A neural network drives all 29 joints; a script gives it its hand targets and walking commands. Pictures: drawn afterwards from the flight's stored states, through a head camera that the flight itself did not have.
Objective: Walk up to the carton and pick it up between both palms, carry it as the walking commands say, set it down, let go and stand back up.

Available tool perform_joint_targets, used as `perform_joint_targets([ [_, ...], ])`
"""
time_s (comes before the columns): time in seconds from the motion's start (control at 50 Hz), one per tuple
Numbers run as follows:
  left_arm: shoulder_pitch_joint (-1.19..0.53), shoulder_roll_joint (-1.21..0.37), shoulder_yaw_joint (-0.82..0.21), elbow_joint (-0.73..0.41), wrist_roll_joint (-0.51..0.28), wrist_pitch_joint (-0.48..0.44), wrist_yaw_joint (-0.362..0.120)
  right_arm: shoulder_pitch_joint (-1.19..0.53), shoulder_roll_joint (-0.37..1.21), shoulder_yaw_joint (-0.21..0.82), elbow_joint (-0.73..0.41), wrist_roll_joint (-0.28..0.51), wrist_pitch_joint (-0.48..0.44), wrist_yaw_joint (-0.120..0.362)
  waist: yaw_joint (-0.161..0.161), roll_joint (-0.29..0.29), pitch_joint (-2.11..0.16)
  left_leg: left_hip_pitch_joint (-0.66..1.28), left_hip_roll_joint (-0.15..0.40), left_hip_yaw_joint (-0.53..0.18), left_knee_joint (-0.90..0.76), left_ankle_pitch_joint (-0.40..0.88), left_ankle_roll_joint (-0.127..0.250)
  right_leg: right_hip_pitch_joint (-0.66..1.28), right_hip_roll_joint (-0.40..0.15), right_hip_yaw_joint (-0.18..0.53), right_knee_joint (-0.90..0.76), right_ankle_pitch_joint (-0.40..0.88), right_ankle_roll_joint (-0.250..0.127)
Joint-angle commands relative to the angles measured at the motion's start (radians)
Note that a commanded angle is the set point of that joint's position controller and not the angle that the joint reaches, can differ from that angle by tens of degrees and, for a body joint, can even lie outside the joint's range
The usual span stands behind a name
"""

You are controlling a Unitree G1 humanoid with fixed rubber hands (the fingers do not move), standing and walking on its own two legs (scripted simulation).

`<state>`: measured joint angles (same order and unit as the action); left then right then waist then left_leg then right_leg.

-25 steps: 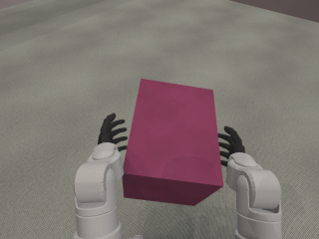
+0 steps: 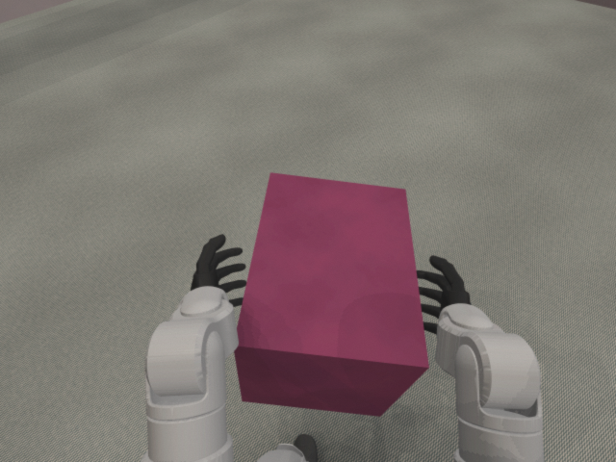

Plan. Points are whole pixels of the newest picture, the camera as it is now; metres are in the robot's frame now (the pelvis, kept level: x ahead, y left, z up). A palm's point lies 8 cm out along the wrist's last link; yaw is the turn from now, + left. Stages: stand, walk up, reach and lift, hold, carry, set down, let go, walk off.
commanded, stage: carry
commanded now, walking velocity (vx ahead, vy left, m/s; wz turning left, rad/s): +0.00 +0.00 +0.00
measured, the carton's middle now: (325, 293) +0.36 +0.02 +0.00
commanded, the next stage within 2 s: hold in 1.76 s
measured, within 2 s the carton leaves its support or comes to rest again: neither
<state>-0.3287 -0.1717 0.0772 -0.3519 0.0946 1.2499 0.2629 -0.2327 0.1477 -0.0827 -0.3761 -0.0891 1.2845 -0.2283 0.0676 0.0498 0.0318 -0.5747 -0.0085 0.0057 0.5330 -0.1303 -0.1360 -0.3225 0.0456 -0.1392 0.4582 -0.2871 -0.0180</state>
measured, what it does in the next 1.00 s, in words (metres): steps on the spot: left foot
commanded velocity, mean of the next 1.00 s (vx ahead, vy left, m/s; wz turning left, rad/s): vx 0.00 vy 0.00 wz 0.00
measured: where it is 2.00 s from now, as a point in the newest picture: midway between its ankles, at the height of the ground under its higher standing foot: outside the picture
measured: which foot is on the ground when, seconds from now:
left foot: up 0.00-0.10, down 0.12-1.00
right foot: down 0.00-1.00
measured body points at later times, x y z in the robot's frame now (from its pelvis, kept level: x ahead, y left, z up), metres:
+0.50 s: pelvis -0.07 -0.02 -0.01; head -0.07 -0.03 +0.44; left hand +0.23 +0.12 +0.09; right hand +0.21 -0.17 +0.08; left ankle +0.03 +0.09 -0.73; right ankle -0.02 -0.11 -0.73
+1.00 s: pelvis -0.06 -0.02 -0.01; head -0.07 -0.03 +0.44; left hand +0.24 +0.12 +0.06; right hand +0.23 -0.17 +0.05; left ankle +0.03 +0.09 -0.73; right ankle -0.02 -0.11 -0.73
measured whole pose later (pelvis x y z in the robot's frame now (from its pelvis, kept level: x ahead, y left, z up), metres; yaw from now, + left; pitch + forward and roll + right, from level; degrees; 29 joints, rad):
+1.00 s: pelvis -0.06 -0.02 -0.01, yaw +1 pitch +0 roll +0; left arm -0.30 -0.16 0.10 -0.04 0.11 1.07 0.22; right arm -0.22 0.14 -0.11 -0.15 -0.12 1.13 -0.21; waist 0.01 0.02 -0.04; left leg -0.42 0.00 0.01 0.58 -0.15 0.01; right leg -0.35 -0.02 -0.15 0.63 -0.28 -0.06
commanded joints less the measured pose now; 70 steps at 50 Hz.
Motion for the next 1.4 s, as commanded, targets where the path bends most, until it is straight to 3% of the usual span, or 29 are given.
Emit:
perform_joint_targets([
  [0.0, -0.452, -1.078, -0.609, -0.095, -0.422, 0.012, -0.302, -0.608, 1.012, 0.551, -0.253, 0.348, -0.074, 0.219, -0.124, -0.289, -0.412, 0.374, 0.084, -0.068, 0.591, -0.277, 0.132, -0.303, -0.388, 0.117, -0.176, -0.298, -0.058],
  [0.04, -0.48, -1.103, -0.621, -0.084, -0.415, 0.022, -0.299, -0.596, 1.018, 0.54, -0.185, 0.351, -0.059, 0.232, -0.105, -0.061, -0.399, 0.289, 0.044, 0.043, 0.123, -0.24, 0.158, -0.097, -0.258, 0.082, 0.006, -0.261, -0.036],
  [0.06, -0.394, -1.069, -0.588, -0.003, -0.37, 0.034, -0.291, -0.56, 0.985, 0.53, -0.134, 0.344, -0.04, 0.237, -0.092, -0.064, -0.388, 0.36, 0.035, 0.024, 0.009, -0.293, 0.169, -0.136, -0.227, 0.103, 0.044, -0.254, -0.042],
  [0.12, -0.403, -1.035, -0.561, -0.023, -0.364, 0.036, -0.276, -0.574, 0.968, 0.529, -0.122, 0.37, -0.035, 0.236, -0.07, 0.263, -0.381, 0.27, 0.334, -0.476, -0.339, -0.308, 0.254, -0.184, -0.083, 0.054, 0.355, -0.21, 0.021],
  [0.2, -0.415, -1.107, -0.548, 0.005, -0.349, 0.008, -0.282, -0.688, 1.058, 0.603, -0.167, 0.43, -0.049, 0.27, -0.066, 0.075, -0.447, 0.256, 0.265, -0.286, -0.251, -0.106, 0.224, -0.028, -0.035, 0.086, 0.301, -0.104, -0.009],
  [0.26, -0.427, -1.108, -0.551, 0.016, -0.358, -0.006, -0.279, -0.621, 1.073, 0.58, -0.083, 0.394, -0.057, 0.259, -0.059, 0.111, -0.582, 0.392, 0.208, -0.191, -0.129, 0.129, 0.211, 0.115, -0.039, 0.041, 0.042, -0.04, -0.025],
  [0.38, -0.426, -1.127, -0.577, -0.064, -0.398, -0.032, -0.302, -0.613, 1.077, 0.616, -0.207, 0.39, -0.086, 0.246, -0.061, -0.137, -0.538, 0.201, 0.098, -0.074, -0.038, -0.001, 0.179, 0.166, -0.262, 0.207, -0.002, -0.012, -0.094],
  [0.42, -0.379, -1.024, -0.459, 0.146, -0.31, -0.052, -0.309, -0.621, 0.972, 0.518, -0.011, 0.312, -0.101, 0.253, -0.065, -0.079, -0.507, 0.235, 0.1, -0.057, -0.055, -0.021, 0.177, 0.099, -0.242, 0.172, 0.005, -0.09, -0.089],
  [0.44, -0.39, -1.088, -0.543, -0.002, -0.364, -0.037, -0.305, -0.641, 1.056, 0.621, -0.159, 0.389, -0.088, 0.252, -0.06, -0.07, -0.475, 0.235, 0.101, -0.074, -0.062, -0.069, 0.189, 0.051, -0.243, 0.171, -0.019, -0.159, -0.086],
  [0.52, -0.384, -0.988, -0.428, 0.158, -0.298, -0.071, -0.306, -0.622, 0.962, 0.514, 0.02, 0.329, -0.123, 0.256, -0.066, -0.063, -0.461, 0.186, 0.091, -0.076, -0.064, -0.095, 0.193, 0.085, -0.233, 0.171, -0.03, -0.177, -0.088],
  [0.56, -0.43, -1.084, -0.507, -0.011, -0.363, -0.075, -0.301, -0.722, 1.07, 0.65, -0.191, 0.428, -0.12, 0.257, -0.066, -0.167, -0.426, 0.153, 0.089, -0.071, -0.071, -0.144, 0.183, 0.07, -0.234, 0.166, -0.058, -0.266, -0.079],
  [0.58, -0.392, -0.935, -0.333, 0.305, -0.233, -0.118, -0.313, -0.67, 0.92, 0.47, 0.144, 0.291, -0.157, 0.268, -0.067, -0.15, -0.448, 0.169, 0.088, -0.062, -0.059, -0.109, 0.177, 0.079, -0.232, 0.17, -0.055, -0.212, -0.081],
  [0.6, -0.417, -1.083, -0.485, -0.031, -0.357, -0.106, -0.287, -0.716, 1.079, 0.643, -0.188, 0.45, -0.142, 0.258, -0.061, -0.122, -0.474, 0.197, 0.087, -0.075, -0.059, -0.092, 0.189, 0.082, -0.243, 0.182, -0.04, -0.184, -0.095],
  [0.66, -0.455, -0.956, -0.376, 0.199, -0.261, -0.139, -0.29, -0.693, 0.946, 0.48, 0.099, 0.326, -0.172, 0.264, -0.066, -0.045, -0.476, 0.215, 0.116, -0.105, -0.127, -0.096, 0.192, 0.071, -0.204, 0.112, 0.032, -0.186, -0.068],
  [0.68, -0.478, -1.103, -0.535, -0.094, -0.377, -0.123, -0.276, -0.714, 1.085, 0.627, -0.189, 0.442, -0.158, 0.258, -0.063, 0.025, -0.468, 0.197, 0.126, -0.143, -0.187, -0.217, 0.198, 0.053, -0.174, 0.112, 0.069, -0.197, -0.06],
  [0.72, -0.397, -0.928, -0.358, 0.245, -0.223, -0.147, -0.283, -0.614, 0.935, 0.478, 0.181, 0.302, -0.179, 0.269, -0.064, -0.057, -0.447, 0.157, 0.12, -0.113, -0.142, -0.188, 0.182, 0.085, -0.182, 0.127, 0.027, -0.178, -0.069],
  [0.78, -0.41, -0.961, -0.369, 0.151, -0.293, -0.212, -0.284, -0.693, 0.933, 0.502, 0.009, 0.359, -0.254, 0.256, -0.056, -0.096, -0.526, 0.224, 0.112, -0.074, -0.041, 0.063, 0.187, 0.15, -0.213, 0.162, 0.002, -0.008, -0.088],
  [0.8, -0.412, -0.884, -0.288, 0.323, -0.223, -0.234, -0.292, -0.741, 0.833, 0.43, 0.119, 0.295, -0.283, 0.26, -0.061, -0.095, -0.492, 0.247, 0.118, -0.07, -0.051, 0.078, 0.183, 0.123, -0.209, 0.145, 0.023, -0.014, -0.086],
  [0.84, -0.433, -0.997, -0.445, -0.006, -0.359, -0.231, -0.275, -0.687, 0.97, 0.552, -0.122, 0.409, -0.27, 0.246, -0.063, -0.031, -0.525, 0.249, 0.126, -0.117, -0.118, -0.018, 0.196, 0.118, -0.19, 0.127, 0.04, -0.107, -0.085],
  [0.88, -0.401, -0.889, -0.345, 0.218, -0.261, -0.246, -0.28, -0.608, 0.887, 0.447, 0.152, 0.293, -0.28, 0.244, -0.065, -0.048, -0.495, 0.233, 0.132, -0.11, -0.11, -0.035, 0.194, 0.11, -0.188, 0.127, 0.03, -0.105, -0.08],
  [0.92, -0.454, -1.006, -0.489, -0.036, -0.373, -0.238, -0.273, -0.629, 0.959, 0.541, -0.111, 0.369, -0.277, 0.239, -0.068, -0.014, -0.534, 0.235, 0.13, -0.109, -0.111, -0.04, 0.191, 0.121, -0.187, 0.127, 0.043, -0.098, -0.08],
  [0.96, -0.404, -0.918, -0.402, 0.144, -0.302, -0.244, -0.28, -0.583, 0.886, 0.462, 0.076, 0.295, -0.285, 0.238, -0.066, -0.014, -0.522, 0.206, 0.128, -0.11, -0.106, -0.045, 0.195, 0.143, -0.179, 0.12, 0.039, -0.081, -0.072],
  [1.14, -0.35, -0.896, -0.401, 0.215, -0.264, -0.247, -0.295, -0.523, 0.856, 0.44, 0.152, 0.249, -0.288, 0.253, -0.061, -0.001, -0.524, 0.253, 0.14, -0.12, -0.113, 0.008, 0.201, 0.119, -0.187, 0.125, 0.057, -0.087, -0.072],
  [1.16, -0.436, -0.978, -0.487, -0.011, -0.364, -0.241, -0.285, -0.61, 0.944, 0.537, -0.09, 0.348, -0.285, 0.238, -0.064, -0.042, -0.484, 0.218, 0.135, -0.122, -0.118, -0.021, 0.196, 0.111, -0.177, 0.109, 0.045, -0.088, -0.059],
  [1.2, -0.388, -0.903, -0.421, 0.17, -0.281, -0.226, -0.29, -0.56, 0.876, 0.471, 0.102, 0.276, -0.274, 0.248, -0.065, 0.002, -0.491, 0.188, 0.125, -0.105, -0.132, -0.125, 0.185, 0.133, -0.188, 0.118, 0.045, -0.136, -0.064],
  [1.22, -0.391, -0.944, -0.441, 0.067, -0.324, -0.227, -0.286, -0.644, 0.893, 0.525, -0.081, 0.335, -0.281, 0.237, -0.068, -0.041, -0.488, 0.196, 0.13, -0.121, -0.107, -0.067, 0.188, 0.139, -0.182, 0.137, 0.037, -0.108, -0.076],
  [1.26, -0.351, -0.837, -0.318, 0.372, -0.213, -0.253, -0.302, -0.575, 0.793, 0.389, 0.247, 0.211, -0.301, 0.255, -0.062, -0.021, -0.516, 0.248, 0.144, -0.112, -0.113, 0.006, 0.187, 0.128, -0.172, 0.12, 0.055, -0.077, -0.067],
  [1.32, -0.439, -0.933, -0.456, 0.008, -0.344, -0.281, -0.29, -0.589, 0.92, 0.515, -0.024, 0.33, -0.317, 0.243, -0.067, -0.084, -0.522, 0.227, 0.11, -0.07, -0.039, 0.055, 0.189, 0.152, -0.224, 0.168, 0.003, -0.003, -0.098],
  [1.38, -0.396, -0.955, -0.455, 0.119, -0.305, -0.267, -0.302, -0.57, 0.939, 0.523, 0.059, 0.295, -0.299, 0.259, -0.064, -0.085, -0.53, 0.228, 0.119, -0.095, -0.066, 0.037, 0.193, 0.157, -0.217, 0.139, 0.026, -0.059, -0.09],
])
